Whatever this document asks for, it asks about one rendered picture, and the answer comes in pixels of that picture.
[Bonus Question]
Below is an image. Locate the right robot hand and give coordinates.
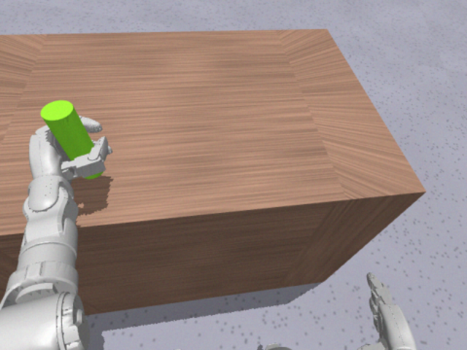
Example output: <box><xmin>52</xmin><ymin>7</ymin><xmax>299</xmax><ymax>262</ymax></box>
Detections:
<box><xmin>358</xmin><ymin>272</ymin><xmax>417</xmax><ymax>350</ymax></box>

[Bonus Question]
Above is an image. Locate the can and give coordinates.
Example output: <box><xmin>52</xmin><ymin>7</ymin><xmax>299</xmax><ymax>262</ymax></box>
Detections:
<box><xmin>40</xmin><ymin>101</ymin><xmax>103</xmax><ymax>179</ymax></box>

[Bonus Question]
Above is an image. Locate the left robot hand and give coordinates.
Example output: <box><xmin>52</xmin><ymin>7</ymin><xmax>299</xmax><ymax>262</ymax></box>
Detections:
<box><xmin>29</xmin><ymin>116</ymin><xmax>112</xmax><ymax>185</ymax></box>

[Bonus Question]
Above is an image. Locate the left robot arm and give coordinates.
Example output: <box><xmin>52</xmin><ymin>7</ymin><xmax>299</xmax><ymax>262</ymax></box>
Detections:
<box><xmin>0</xmin><ymin>175</ymin><xmax>90</xmax><ymax>350</ymax></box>

